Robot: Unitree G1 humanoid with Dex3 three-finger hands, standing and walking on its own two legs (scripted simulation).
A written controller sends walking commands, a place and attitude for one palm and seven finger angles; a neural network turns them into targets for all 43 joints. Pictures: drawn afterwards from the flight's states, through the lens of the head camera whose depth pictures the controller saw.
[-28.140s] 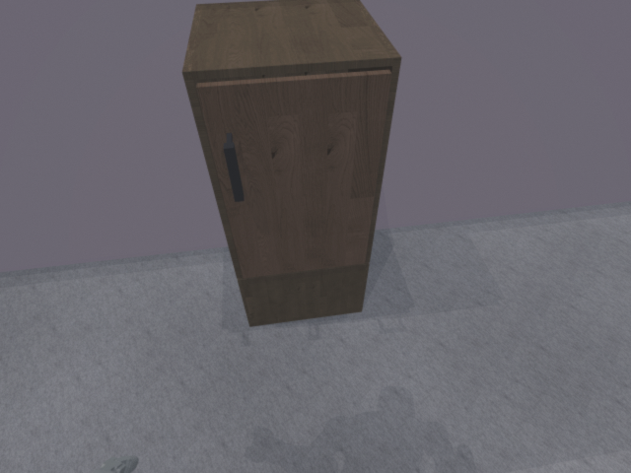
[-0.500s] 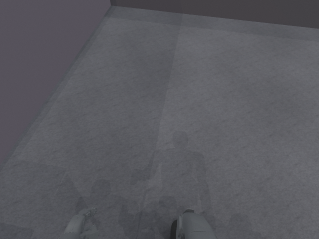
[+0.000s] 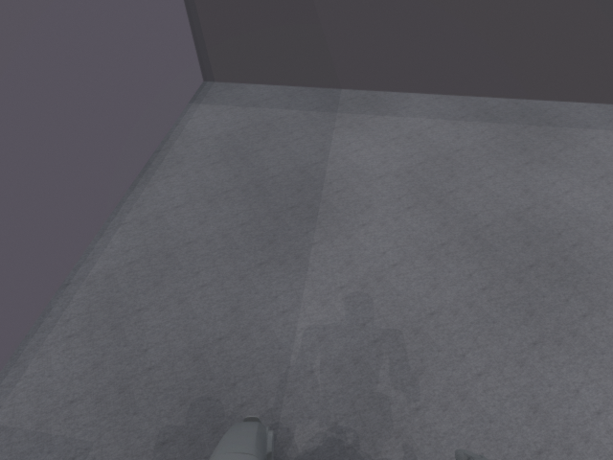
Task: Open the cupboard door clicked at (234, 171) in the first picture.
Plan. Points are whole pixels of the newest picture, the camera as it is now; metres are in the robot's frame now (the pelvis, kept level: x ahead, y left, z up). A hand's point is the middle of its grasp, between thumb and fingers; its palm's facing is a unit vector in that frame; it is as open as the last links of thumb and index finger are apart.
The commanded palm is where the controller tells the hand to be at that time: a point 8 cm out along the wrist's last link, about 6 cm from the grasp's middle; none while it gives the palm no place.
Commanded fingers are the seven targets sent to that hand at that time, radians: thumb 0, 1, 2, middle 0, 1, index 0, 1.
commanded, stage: walk to a spot facing it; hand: left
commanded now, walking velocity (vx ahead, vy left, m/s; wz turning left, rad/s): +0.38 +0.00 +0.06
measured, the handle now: out of the picture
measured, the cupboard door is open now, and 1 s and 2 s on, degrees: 52 52 52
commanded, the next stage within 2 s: turn to face it in 0.32 s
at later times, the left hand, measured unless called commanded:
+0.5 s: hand (210, 357) +0.31 +0.21 -0.17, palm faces -0.01 -0.98 -0.20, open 7.3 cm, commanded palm none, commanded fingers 0.00 0.90 0.90 -0.20 -0.30 -0.20 -0.30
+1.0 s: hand (234, 303) +0.42 +0.19 -0.18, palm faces +0.28 -0.95 -0.16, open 7.2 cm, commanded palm none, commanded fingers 0.00 0.90 0.90 -0.20 -0.30 -0.20 -0.30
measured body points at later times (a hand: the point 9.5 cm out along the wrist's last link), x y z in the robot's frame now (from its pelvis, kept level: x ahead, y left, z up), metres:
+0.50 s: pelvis +0.24 +0.02 +0.00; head +0.28 +0.03 +0.45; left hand +0.31 +0.26 -0.15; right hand +0.17 -0.20 -0.14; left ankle +0.19 +0.09 -0.74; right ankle +0.34 -0.15 -0.67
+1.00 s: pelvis +0.35 -0.01 -0.01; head +0.37 +0.03 +0.43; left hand +0.41 +0.24 -0.16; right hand +0.50 -0.25 -0.13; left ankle +0.35 +0.11 -0.71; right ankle +0.38 -0.12 -0.74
